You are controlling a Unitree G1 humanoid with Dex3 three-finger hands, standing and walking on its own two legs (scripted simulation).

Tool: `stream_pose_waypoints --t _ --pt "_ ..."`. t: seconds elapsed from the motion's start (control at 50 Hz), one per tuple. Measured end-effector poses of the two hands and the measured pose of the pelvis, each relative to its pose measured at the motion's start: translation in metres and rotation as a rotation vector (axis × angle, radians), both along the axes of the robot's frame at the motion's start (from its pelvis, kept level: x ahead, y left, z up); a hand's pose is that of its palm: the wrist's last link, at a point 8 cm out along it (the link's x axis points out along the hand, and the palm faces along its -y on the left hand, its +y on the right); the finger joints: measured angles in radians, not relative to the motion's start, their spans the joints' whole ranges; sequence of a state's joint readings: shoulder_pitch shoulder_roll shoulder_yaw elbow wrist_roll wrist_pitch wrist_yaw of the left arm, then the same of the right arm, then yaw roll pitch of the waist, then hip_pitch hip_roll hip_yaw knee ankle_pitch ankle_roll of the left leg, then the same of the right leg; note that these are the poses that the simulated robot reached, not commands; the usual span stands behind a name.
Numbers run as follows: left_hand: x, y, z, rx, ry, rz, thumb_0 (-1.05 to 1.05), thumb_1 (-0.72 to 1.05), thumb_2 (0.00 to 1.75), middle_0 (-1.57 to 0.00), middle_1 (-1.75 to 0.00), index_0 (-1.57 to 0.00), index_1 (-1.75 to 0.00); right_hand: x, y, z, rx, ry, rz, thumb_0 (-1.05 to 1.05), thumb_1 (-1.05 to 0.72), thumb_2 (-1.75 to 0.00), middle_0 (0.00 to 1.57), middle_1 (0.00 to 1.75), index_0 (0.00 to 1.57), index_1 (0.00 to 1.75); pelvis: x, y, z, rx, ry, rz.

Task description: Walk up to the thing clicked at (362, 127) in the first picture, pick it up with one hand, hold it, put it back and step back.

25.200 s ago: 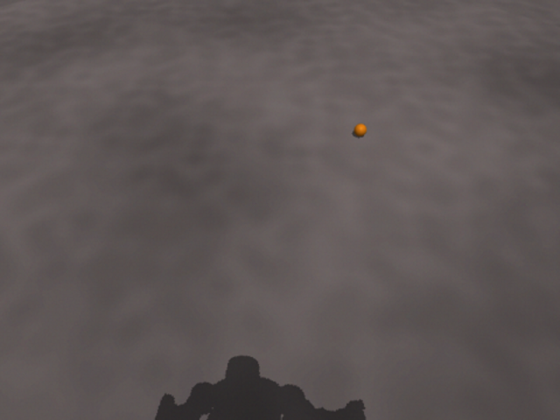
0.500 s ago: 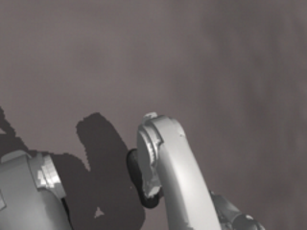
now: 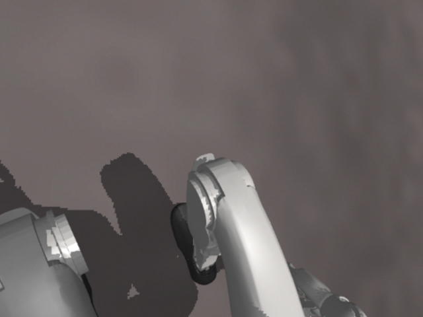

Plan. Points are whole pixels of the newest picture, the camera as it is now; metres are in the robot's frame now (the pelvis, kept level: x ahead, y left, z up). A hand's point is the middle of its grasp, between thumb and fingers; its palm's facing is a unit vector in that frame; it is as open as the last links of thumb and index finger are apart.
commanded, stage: open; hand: left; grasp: from above
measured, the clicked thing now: out of the picture +0.44 +0.36 -0.26
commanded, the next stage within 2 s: withdraw in 0.36 s
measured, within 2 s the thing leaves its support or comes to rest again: neither
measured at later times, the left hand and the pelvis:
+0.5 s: hand out of the picture +0.43 +0.35 -0.23, palm faces -0.44 -0.15 -0.88, open 14.0 cm; pelvis +0.00 +0.00 +0.00, yaw +0 degrees
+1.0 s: hand out of the picture +0.42 +0.38 -0.07, palm faces -0.42 -0.08 -0.90, open 14.1 cm; pelvis +0.00 +0.00 +0.05, yaw +6 degrees
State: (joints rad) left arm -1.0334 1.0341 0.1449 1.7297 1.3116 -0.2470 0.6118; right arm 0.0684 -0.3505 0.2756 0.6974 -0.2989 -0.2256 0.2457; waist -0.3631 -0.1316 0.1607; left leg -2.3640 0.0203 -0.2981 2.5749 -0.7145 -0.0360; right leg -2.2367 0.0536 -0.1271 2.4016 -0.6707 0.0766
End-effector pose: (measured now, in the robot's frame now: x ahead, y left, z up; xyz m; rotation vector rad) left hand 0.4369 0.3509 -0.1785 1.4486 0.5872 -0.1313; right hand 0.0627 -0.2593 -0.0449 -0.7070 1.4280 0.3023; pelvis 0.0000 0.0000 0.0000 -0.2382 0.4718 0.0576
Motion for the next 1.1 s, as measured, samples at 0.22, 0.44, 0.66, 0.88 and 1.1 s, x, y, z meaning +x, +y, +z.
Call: stream_pose_waypoints --t 0.22,0.44,0.66,0.88,1.1 --pt "-0.003 0.006 0.001 -0.005 0.016 0.024 0.0 -0.4 0.89 -0.2 -0.89 -0.2 -0.89 0.005 0.0 -0.001 0.007 -0.008 -0.002 0.0 -0.9 -0.9 0.2 0.3 0.2 0.3 0.0 0.0 0.002 -0.001 0.005 0.002" --pt "-0.004 0.004 0.001 -0.013 0.017 -0.01 0.0 -0.49 0.97 -0.11 -0.99 -0.1 -0.99 0.007 0.0 0.001 0.0 -0.001 0.001 0.0 -0.9 -0.9 0.2 0.3 0.2 0.3 0.0 0.0 0.003 -0.001 0.007 0.003" --pt "0.007 0.004 0.019 0.012 -0.077 -0.007 0.0 -0.5 0.98 -0.09 -1.02 -0.1 -1.0 0.009 0.001 0.0 0.017 -0.024 -0.016 0.0 -0.91 -0.9 0.2 0.3 0.2 0.3 0.001 0.0 0.004 0.001 0.018 0.003" --pt "0.001 0.024 0.112 0.091 -0.086 0.046 0.0 -0.51 0.99 -0.09 -1.01 -0.09 -1.0 0.035 0.003 -0.011 0.105 -0.105 -0.167 0.01 -0.91 -0.9 0.2 0.3 0.2 0.3 0.002 -0.002 0.026 0.035 0.097 0.038" --pt "-0.013 0.025 0.19 0.056 0.047 0.008 0.0 -0.52 1.01 -0.1 -1.01 -0.09 -1.01 0.051 -0.003 0.011 0.087 -0.181 -0.222 0.01 -0.92 -0.91 0.2 0.3 0.2 0.3 -0.01 -0.008 0.064 0.074 0.104 0.076"
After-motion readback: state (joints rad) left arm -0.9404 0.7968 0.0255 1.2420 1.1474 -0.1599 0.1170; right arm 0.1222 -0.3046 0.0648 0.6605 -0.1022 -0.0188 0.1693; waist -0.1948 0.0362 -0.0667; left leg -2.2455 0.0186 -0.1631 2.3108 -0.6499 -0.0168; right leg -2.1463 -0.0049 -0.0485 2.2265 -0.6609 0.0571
